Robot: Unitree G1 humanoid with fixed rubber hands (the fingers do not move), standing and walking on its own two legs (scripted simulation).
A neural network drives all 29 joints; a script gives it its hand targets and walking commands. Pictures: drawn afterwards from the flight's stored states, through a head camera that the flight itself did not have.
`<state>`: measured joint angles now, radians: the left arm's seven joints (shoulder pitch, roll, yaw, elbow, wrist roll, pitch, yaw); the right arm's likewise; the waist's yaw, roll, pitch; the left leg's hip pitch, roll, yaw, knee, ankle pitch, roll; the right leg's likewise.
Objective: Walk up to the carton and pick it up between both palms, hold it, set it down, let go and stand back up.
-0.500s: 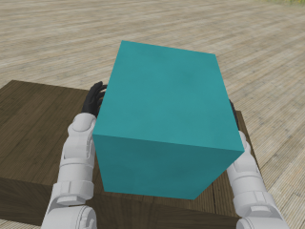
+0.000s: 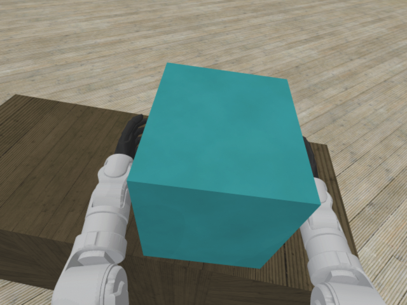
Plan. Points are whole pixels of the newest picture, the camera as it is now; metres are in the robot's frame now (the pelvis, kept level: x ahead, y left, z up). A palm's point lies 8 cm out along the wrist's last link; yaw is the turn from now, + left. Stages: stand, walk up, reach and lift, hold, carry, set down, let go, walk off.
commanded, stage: set down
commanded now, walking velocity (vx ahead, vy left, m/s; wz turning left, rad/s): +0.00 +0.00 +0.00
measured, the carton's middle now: (214, 168) +0.41 -0.02 +0.07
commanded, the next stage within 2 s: none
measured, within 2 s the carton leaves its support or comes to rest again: rests again in 1.84 s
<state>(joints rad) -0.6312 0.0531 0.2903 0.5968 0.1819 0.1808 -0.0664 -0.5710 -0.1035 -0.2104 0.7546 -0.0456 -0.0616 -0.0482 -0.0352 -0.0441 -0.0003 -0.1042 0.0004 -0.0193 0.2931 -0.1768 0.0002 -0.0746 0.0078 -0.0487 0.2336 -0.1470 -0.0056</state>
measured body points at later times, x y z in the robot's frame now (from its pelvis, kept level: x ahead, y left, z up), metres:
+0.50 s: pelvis -0.01 +0.01 +0.00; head +0.01 +0.02 +0.45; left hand +0.41 +0.16 +0.08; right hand +0.38 -0.20 +0.08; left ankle -0.01 +0.11 -0.75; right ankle -0.01 -0.11 -0.75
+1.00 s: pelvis +0.01 +0.00 +0.00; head +0.06 +0.01 +0.45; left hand +0.43 +0.16 +0.05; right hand +0.40 -0.21 +0.05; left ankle -0.01 +0.11 -0.75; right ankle -0.01 -0.11 -0.75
